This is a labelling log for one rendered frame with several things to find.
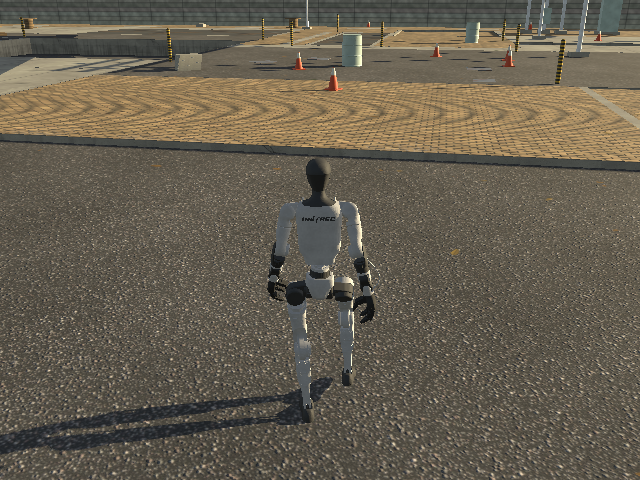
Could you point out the left robot hand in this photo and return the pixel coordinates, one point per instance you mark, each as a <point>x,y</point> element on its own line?
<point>277,286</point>

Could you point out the robot right forearm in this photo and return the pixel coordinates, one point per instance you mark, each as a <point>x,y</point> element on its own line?
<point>363,274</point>

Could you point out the robot left shin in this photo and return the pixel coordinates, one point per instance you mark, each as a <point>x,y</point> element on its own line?
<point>304,376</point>

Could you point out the right robot hand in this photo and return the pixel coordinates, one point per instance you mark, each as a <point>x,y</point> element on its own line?
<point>370,309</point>

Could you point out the robot right upper arm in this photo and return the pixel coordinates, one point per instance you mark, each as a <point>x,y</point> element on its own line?
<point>350,211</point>

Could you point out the humanoid robot head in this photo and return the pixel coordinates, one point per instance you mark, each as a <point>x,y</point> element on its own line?
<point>318,174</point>

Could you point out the robot left forearm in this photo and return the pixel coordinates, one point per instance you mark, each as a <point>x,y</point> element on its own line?
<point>275,266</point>

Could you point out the robot left upper arm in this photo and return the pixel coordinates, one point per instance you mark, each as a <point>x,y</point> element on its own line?
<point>287,212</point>

